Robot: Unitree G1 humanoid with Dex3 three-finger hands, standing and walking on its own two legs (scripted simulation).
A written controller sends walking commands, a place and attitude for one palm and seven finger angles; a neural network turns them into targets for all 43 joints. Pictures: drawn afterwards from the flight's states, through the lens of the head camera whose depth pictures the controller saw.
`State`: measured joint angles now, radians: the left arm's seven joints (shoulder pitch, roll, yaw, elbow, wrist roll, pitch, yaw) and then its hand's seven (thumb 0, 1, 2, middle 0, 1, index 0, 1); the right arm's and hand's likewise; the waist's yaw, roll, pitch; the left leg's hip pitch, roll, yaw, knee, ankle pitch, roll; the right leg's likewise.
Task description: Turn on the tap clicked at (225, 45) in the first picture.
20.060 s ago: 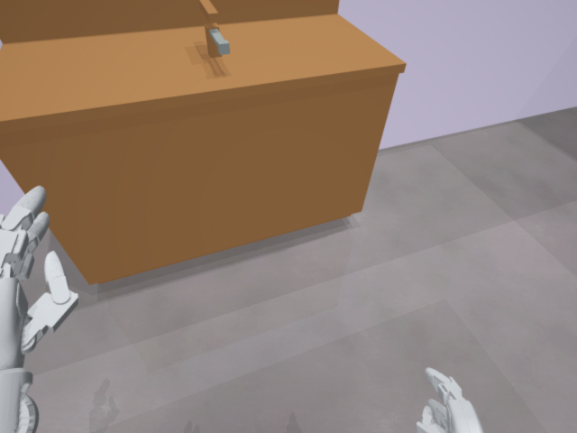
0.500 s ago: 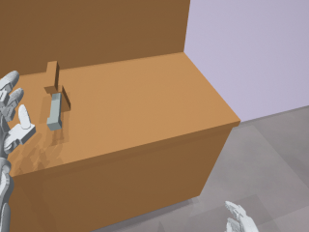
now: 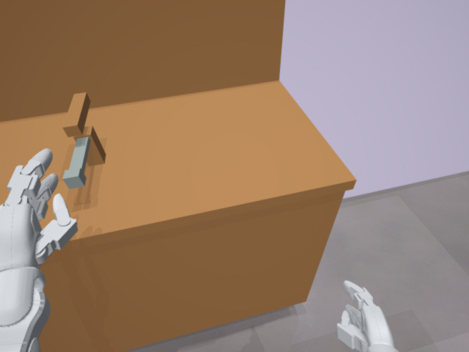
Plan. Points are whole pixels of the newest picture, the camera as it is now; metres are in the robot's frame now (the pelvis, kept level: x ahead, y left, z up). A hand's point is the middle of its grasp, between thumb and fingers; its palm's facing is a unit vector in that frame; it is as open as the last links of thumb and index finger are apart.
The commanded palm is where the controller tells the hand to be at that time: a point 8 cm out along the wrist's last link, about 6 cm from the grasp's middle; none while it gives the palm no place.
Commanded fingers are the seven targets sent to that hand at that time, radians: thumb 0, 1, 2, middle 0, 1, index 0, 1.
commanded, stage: turn the palm inward beside the body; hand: left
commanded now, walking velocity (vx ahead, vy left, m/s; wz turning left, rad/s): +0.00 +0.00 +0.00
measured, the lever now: (74, 178) +0.37 +0.36 +0.11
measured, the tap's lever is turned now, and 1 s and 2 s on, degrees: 0 0 0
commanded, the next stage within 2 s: reach beside the lever's end, fingers flat in 1.54 s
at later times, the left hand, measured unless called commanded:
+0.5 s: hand (69, 240) +0.21 +0.25 +0.16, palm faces +0.50 -0.84 -0.21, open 7.4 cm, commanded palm +0.16 +0.29 +0.17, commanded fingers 0.00 0.90 0.90 -0.20 -0.30 -0.20 -0.30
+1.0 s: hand (65, 259) +0.19 +0.25 +0.15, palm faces +0.52 -0.84 -0.13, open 7.4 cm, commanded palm +0.13 +0.29 +0.16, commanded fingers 0.00 0.90 0.90 -0.20 -0.30 -0.20 -0.30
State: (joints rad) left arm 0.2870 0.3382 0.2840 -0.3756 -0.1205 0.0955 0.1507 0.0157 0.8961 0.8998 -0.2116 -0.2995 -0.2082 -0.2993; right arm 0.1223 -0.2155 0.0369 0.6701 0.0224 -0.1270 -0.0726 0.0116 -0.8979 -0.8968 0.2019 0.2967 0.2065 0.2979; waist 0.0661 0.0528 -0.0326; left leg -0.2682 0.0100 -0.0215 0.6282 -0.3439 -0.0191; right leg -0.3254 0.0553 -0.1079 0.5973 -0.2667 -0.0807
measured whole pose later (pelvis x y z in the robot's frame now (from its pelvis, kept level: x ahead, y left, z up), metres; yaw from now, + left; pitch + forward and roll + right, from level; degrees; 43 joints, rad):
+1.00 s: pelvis +0.01 +0.01 +0.00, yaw +2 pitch -1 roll +0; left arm 0.51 0.21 0.22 -0.53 -0.21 0.13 0.21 0.02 0.90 0.90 -0.21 -0.30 -0.21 -0.30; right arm 0.19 -0.23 0.04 0.66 0.03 -0.25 -0.09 0.01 -0.90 -0.90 0.20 0.30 0.21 0.30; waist 0.09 0.06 -0.07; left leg -0.27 -0.02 -0.04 0.64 -0.36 0.00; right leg -0.32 0.03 -0.13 0.62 -0.29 -0.08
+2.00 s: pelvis +0.01 +0.01 +0.00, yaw +2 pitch +0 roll +0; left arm 0.37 0.22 0.28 -0.39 -0.24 0.15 0.20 0.02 0.90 0.90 -0.21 -0.30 -0.20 -0.30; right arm 0.18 -0.24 0.03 0.69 0.04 -0.26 -0.10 0.01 -0.90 -0.90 0.20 0.30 0.21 0.30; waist 0.09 0.06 -0.06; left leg -0.27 -0.02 -0.05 0.61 -0.35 -0.01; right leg -0.31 0.03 -0.13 0.59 -0.28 -0.08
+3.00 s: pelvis +0.02 +0.02 +0.00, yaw +1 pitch +3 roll +0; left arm 0.10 0.27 0.41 0.05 -0.23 0.00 0.13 0.02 0.90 0.90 -0.17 -0.20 -0.17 -0.20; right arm 0.19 -0.25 0.02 0.71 0.04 -0.22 -0.11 0.01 -0.90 -0.90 0.20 0.30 0.21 0.30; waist 0.06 0.04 -0.04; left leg -0.31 -0.02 -0.02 0.60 -0.34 0.01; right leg -0.37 0.02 -0.11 0.59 -0.27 -0.07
